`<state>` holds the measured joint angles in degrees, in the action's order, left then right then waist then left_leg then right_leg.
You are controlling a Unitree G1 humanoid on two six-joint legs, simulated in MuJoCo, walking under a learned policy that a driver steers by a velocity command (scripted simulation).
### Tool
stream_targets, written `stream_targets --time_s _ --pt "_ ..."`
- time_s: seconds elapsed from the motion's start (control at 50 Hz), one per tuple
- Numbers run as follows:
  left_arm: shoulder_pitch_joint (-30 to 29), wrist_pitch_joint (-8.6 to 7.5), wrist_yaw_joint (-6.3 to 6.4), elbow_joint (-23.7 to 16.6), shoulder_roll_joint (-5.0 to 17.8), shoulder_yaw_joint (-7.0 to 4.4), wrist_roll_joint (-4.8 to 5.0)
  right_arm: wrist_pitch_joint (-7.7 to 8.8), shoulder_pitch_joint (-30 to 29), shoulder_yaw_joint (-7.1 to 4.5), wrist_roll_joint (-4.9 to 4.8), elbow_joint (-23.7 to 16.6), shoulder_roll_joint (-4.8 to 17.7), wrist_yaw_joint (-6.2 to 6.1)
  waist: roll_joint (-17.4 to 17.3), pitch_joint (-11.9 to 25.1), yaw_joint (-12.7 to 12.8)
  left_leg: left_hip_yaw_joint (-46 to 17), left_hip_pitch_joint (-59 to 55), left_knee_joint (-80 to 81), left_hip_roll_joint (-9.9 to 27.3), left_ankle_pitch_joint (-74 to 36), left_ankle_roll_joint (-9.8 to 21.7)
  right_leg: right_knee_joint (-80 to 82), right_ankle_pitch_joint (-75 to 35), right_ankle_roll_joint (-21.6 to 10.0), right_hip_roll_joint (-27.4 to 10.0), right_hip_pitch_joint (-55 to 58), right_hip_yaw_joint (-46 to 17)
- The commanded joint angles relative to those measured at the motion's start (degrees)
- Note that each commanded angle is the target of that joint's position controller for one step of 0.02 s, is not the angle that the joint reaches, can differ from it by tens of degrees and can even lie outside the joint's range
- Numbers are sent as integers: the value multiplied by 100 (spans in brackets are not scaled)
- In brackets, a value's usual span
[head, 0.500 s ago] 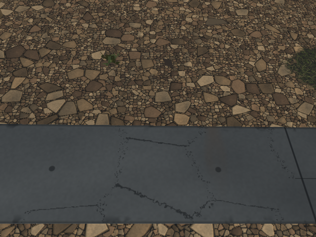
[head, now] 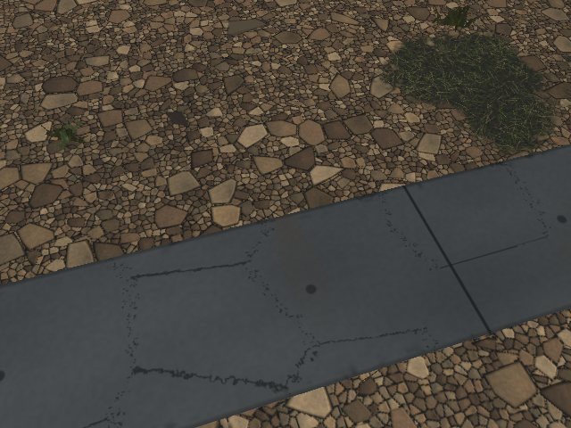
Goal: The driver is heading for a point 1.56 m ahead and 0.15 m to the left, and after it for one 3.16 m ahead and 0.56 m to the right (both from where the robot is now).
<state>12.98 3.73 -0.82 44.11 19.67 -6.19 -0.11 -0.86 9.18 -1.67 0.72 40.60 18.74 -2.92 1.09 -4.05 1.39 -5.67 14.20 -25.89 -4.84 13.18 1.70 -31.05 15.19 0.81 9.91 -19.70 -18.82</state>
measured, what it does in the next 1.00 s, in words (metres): walks ahead, turning left: right foot, then left foot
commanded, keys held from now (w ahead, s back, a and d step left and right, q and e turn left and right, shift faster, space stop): e+shift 0.02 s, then w+e+shift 0.04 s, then w+shift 0.14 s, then w+q+shift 0.74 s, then w+shift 0.06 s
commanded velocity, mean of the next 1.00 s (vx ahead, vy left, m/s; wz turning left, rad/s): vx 0.74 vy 0.00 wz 0.31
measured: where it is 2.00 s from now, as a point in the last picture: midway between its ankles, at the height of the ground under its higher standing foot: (217, 178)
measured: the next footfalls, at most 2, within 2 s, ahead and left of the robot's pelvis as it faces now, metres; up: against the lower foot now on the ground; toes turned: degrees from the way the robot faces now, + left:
right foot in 0.46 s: +0.22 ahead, -0.19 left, +0.00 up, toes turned -3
left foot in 0.92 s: +0.63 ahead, +0.03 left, +0.00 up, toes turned +24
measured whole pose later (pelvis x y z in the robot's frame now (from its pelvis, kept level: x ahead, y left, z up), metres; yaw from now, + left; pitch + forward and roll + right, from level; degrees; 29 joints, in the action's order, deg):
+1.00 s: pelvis +0.53 -0.01 -0.04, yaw +23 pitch +0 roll +0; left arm 20.6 -3.8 0.8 48.0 13.4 -0.7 -1.9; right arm -0.1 9.8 -3.2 1.2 43.1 18.3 1.6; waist -1.3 -4.1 0.7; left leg 7.9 27.6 -44.5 -8.9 18.0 12.3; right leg -80.5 20.5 0.6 -2.6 -8.9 2.3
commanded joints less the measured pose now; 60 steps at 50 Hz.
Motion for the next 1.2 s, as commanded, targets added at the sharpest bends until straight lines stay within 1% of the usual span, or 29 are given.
stream_targets --time_s 0.02,0.06,0.12,0.24,0.3,0.34,0.4,0.44,0.46,0.48,0.5,0.52,0.56,0.6,0.7,0.78,0.84,0.86,0.9,0.92,0.94,0.96,0.98,1.0,1.02,1.08,1.14,1.18,1.2 --pt "-79 -110 77 -437 825 -168 -169 37 -136 -259 160 -432 1128 -39 -736 418 -84 -2355 -533 1673 2632 869 985 -2277 1441 144 -332 -1268 946" --pt "36 -56 -85 -338 794 -176 -219 69 -121 -138 155 -405 683 21 -793 354 14 -1506 -582 1669 1999 1767 712 -3036 673 -19 -596 -1390 1087" --pt "-112 -72 -338 -333 611 -52 -198 199 413 -163 124 -253 738 97 -978 189 -240 -1273 -1165 1892 1735 2511 574 -3402 293 -43 -739 -2094 1296" --pt "-820 -308 -330 -399 370 91 -258 567 1529 -216 52 361 689 265 -724 -133 -578 -1194 -1792 2059 1806 1945 743 -2504 -278 -74 -646 -2597 957" --pt "-1416 -410 -344 -551 307 194 -303 574 1689 -192 -25 542 585 329 -829 -214 -612 -1185 -1518 2163 1727 1583 968 -1461 -288 93 -1091 -2266 1769" --pt "-1902 -502 -358 -718 104 305 -221 567 1875 -213 39 663 629 345 -930 -333 -745 -1148 -1047 2111 1680 1226 1052 -756 -99 164 -1025 -1682 1954" --pt "-1826 -605 -298 -792 111 357 -133 512 1839 -305 36 787 810 358 -1003 -374 -563 -1236 -443 1919 1745 855 1154 27 132 -6 -868 -602 2088" --pt "-739 -699 -133 -507 250 295 -111 519 1501 -316 -60 771 782 370 -754 8 83 -1008 417 1171 1605 -355 987 604 -419 -180 -776 1387 2086" --pt "369 -771 6 -174 579 155 -193 593 1328 -297 -92 710 694 397 -304 703 608 -590 1197 -181 1144 -1085 816 537 -239 -282 -1002 3112 1787" --pt "1550 -796 124 -96 1173 -6 -313 662 1096 -204 -126 469 322 410 701 1701 1221 5 2135 -2232 561 28 617 1027 1970 -460 -2603 4479 156" --pt "1536 -752 190 -77 1562 -73 -358 646 1150 -140 -255 196 -38 377 1606 1811 933 247 3262 -3675 120 1550 558 2066 3846 -692 -3614 4337 -2099" --pt "828 -749 210 -214 1019 51 -351 520 1076 -207 -160 329 255 350 801 1111 580 -9 3412 -4465 529 1015 585 1923 3467 -715 -3487 3433 -1829" --pt "249 -792 148 -258 262 248 -266 414 1136 -236 -75 494 177 489 381 509 142 87 3182 -4412 956 277 480 1999 1771 -537 -2872 2524 -131" --pt "330 -859 164 -121 68 302 -177 256 1005 -227 75 487 15 609 561 145 -2 255 3276 -4539 1157 102 359 2226 959 -431 -2559 2116 804" --pt "695 -1056 76 228 -184 364 -131 131 -56 -139 64 -23 -185 769 373 -366 -125 546 3767 -4488 1128 -871 317 2519 -1104 -359 -2278 1738 2360" --pt "976 -1078 157 474 -100 388 -140 118 -894 -24 89 -405 -156 859 148 -686 -150 1329 3287 -3005 894 -1264 551 2592 -3384 -148 -2061 1798 3316" --pt "1153 -1003 309 494 427 311 -157 99 -868 14 29 -456 -61 843 372 -248 -406 1969 1865 -2202 272 -1114 886 1750 -7188 -11 -2203 2220 3627" --pt "1062 -940 378 443 689 240 -176 89 -416 -19 1 -341 70 799 543 68 -718 1944 1322 -2115 107 -854 968 1050 -8089 -3 -2348 2395 3599" --pt "498 -757 393 215 1037 121 -248 79 1705 -282 17 231 640 657 649 1134 -1795 1457 -995 -1922 -105 -185 1290 -1593 -8270 -184 -2580 1846 3308" --pt "317 -691 291 165 950 112 -235 110 2511 -470 -10 566 935 526 150 1400 -2019 887 -2411 -1113 -16 -149 1491 -3710 -5460 -254 -2115 852 3266" --pt "256 -775 140 -57 70 343 -298 51 1913 -587 -70 574 1321 384 -1323 847 -1255 -466 -2849 -1174 732 -345 1633 -5800 917 -156 -1042 -1165 3043" --pt "678 -911 142 -721 44 402 -99 23 1532 -642 123 232 1776 383 -1507 1986 -706 -3393 -4215 -86 1865 -70 2688 -6849 1302 -34 -791 -2803 1796" --pt "166 -1055 153 -765 352 410 -160 25 1646 -632 81 185 1425 318 -341 1750 -960 -3870 -3760 894 2057 719 2507 -6481 695 -93 -1074 -3147 1406" --pt "274 -1095 158 -666 405 408 -126 70 1546 -542 70 336 1062 259 166 847 -623 -3443 -2738 1156 2015 867 2258 -5930 422 -129 -1346 -3060 1481" --pt "344 -1033 172 -495 354 421 -165 167 1299 -454 100 369 778 240 599 417 -295 -2784 -1751 1189 1845 660 1986 -5468 351 -140 -1614 -2636 1568" --pt "594 -596 30 -319 -38 535 -249 542 1041 -231 51 443 359 245 386 -16 231 -1467 308 1485 1268 300 1565 -4468 383 -51 -2006 -1631 1571" --pt "-376 -541 -80 -543 -121 587 -81 774 1315 -206 -28 625 290 377 58 -608 -78 -115 706 1842 710 -1567 971 -2539 -1217 -246 -1953 -1504 2024" --pt "-945 -614 -171 -596 -167 607 -40 859 1505 -170 -137 689 299 393 161 -629 -346 483 477 1953 524 -2757 583 -1216 -2240 -471 -1633 -1140 2332" --pt "-928 -602 -223 -538 -285 620 -59 886 1644 -210 -119 768 502 386 -37 -360 -392 642 248 2083 683 -3540 484 -1321 -2572 -560 -1321 -687 2494"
